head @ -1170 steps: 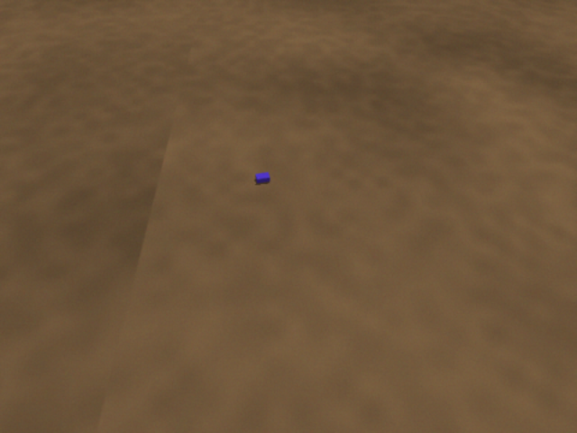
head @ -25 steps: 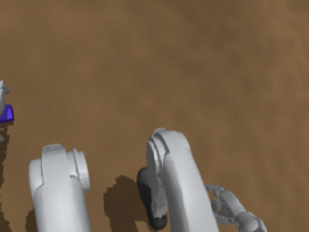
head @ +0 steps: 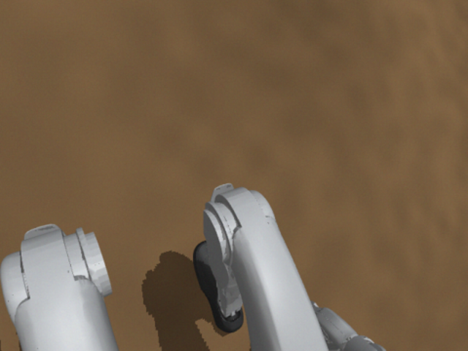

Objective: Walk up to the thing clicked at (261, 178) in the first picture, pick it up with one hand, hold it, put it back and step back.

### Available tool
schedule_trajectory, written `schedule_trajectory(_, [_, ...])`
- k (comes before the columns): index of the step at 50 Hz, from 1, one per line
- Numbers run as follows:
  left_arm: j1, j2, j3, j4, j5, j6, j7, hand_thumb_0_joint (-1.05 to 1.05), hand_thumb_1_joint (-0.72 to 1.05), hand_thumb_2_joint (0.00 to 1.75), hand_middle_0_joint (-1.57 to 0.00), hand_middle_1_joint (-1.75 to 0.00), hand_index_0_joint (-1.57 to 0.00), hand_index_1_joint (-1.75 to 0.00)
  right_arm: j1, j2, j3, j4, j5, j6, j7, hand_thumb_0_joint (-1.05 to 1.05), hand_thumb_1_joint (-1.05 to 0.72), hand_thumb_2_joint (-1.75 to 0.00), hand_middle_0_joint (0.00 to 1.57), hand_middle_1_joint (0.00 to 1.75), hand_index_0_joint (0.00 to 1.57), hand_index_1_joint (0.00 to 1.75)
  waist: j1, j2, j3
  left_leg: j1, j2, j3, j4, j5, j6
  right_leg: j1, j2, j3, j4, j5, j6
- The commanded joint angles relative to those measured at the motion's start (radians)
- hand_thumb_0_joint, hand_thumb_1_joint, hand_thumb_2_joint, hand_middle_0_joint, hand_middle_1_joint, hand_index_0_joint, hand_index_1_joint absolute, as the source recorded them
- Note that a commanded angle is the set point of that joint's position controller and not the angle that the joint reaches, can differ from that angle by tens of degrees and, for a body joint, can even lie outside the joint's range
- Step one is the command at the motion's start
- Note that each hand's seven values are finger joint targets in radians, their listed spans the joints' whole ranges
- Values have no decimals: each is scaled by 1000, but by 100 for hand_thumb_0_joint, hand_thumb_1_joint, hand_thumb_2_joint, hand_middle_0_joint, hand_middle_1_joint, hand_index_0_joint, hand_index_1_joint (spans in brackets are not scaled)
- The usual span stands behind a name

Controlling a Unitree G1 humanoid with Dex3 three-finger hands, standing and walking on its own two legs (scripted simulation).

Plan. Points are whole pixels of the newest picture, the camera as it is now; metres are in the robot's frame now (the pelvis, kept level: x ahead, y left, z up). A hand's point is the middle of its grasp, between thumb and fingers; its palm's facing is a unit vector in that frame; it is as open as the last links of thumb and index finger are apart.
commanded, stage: rest palm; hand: left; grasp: from above
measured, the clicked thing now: out of the picture +0.41 +0.35 -0.28
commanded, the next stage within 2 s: close in 0.68 s
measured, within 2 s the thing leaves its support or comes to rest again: neither
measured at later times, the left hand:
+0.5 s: hand out of the picture +0.40 +0.32 -0.26, palm faces -0.43 -0.16 -0.89, open 13.6 cm
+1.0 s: hand out of the picture +0.39 +0.34 -0.26, palm faces -0.44 -0.18 -0.88, open 12.5 cm
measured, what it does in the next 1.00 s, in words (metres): stands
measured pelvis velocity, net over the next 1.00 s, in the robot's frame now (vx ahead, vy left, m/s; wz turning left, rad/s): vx -0.01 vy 0.01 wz -0.05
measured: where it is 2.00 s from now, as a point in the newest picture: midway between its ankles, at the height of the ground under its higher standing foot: (164, 328)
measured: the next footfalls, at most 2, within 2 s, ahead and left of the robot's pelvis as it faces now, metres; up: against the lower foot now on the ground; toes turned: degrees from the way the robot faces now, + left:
none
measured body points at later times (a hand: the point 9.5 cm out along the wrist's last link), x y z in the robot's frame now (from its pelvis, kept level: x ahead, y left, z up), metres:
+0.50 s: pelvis -0.01 +0.01 +0.00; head +0.25 +0.14 +0.34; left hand +0.41 +0.33 -0.21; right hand +0.08 -0.25 -0.07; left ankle +0.06 +0.13 -0.26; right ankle +0.10 -0.12 -0.26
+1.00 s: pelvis -0.01 +0.01 +0.00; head +0.25 +0.15 +0.34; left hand +0.41 +0.34 -0.21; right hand +0.07 -0.24 -0.06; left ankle +0.06 +0.13 -0.26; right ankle +0.10 -0.12 -0.26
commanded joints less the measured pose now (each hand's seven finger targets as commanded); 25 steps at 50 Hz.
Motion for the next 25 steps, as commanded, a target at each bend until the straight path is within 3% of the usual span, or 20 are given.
schedule_trajectory(1, [-240,253,1,-67,6,-25,57,0,-44,92,-17,-86,-15,-87,190,-329,-85,13,-4,-13,-4,0,-88,-90,20,30,20,30,-35,425,-627,457,31,137,-239,239,63,358,21,-137,-226,315,-84])
schedule_trajectory(3, [-252,209,-46,-61,7,-30,63,0,-44,91,-16,-87,-15,-88,167,-326,-80,4,-5,-25,0,0,-88,-90,20,30,20,30,-36,430,-618,468,33,132,-243,224,59,340,23,-141,-220,295,-88])
schedule_trajectory(5, [-271,201,-61,-63,9,-32,74,0,-42,88,-15,-90,-15,-90,152,-329,-79,11,-7,-34,4,0,-88,-90,20,30,20,30,-34,442,-600,470,34,125,-257,204,54,318,24,-154,-216,268,-90])
schedule_trajectory(6, [-237,220,-43,-27,20,-27,80,0,-42,88,-15,-91,-15,-90,159,-338,-81,13,-12,-36,5,0,-88,-90,20,30,20,30,-39,436,-607,488,32,126,-255,211,53,323,24,-159,-212,276,-90])
schedule_trajectory(7, [-263,207,-64,-51,21,-30,86,0,-41,87,-16,-90,-16,-90,140,-333,-79,4,-8,-38,6,0,-88,-90,20,30,20,30,-28,456,-597,474,34,127,-261,190,53,317,28,-151,-216,255,-93])
schedule_trajectory(9, [-271,212,-69,-42,24,-19,98,0,-39,86,-16,-90,-17,-89,132,-344,-79,11,-10,-49,13,0,-88,-90,20,30,20,30,-36,433,-594,472,34,124,-254,195,54,310,26,-157,-215,260,-89])
schedule_trajectory(15, [-266,218,-59,-25,30,20,145,0,-40,86,-16,-91,-16,-90,118,-354,-74,14,-11,-62,30,0,-89,-90,20,30,20,30,-34,464,-610,501,38,117,-262,244,46,322,31,-162,-205,307,-89])
schedule_trajectory(16, [-270,225,-52,-35,23,27,153,0,-40,86,-15,-92,-15,-91,107,-352,-68,13,-10,-62,31,0,-89,-90,20,30,20,30,-24,485,-611,509,38,113,-276,251,42,314,29,-164,-201,306,-93])
schedule_trajectory(20, [-280,212,-73,-14,16,57,149,0,-42,86,-14,-94,-15,-92,99,-358,-64,1,-7,-76,47,0,-89,-90,20,30,20,30,-43,493,-592,506,42,112,-261,241,45,305,31,-160,-196,309,-92])
schedule_trajectory(22, [-287,241,-58,-4,2,65,144,0,-42,87,-14,-93,-15,-92,92,-371,-62,-4,-3,-95,52,0,-89,-90,20,30,20,30,-50,470,-580,493,43,109,-245,236,48,310,26,-159,-195,308,-86])
schedule_trajectory(23, [-287,217,-78,-8,-4,66,135,0,-43,87,-13,-94,-14,-93,99,-365,-60,-3,0,-102,56,0,-89,-90,20,30,20,30,-50,476,-577,492,41,114,-243,235,50,319,29,-152,-199,308,-88])
schedule_trajectory(25, [-285,237,-63,1,-21,69,129,0,-42,86,-15,-92,-15,-92,95,-372,-59,-10,5,-114,57,0,-89,-90,20,30,20,30,-47,447,-570,473,42,107,-241,214,53,316,25,-154,-204,291,-85])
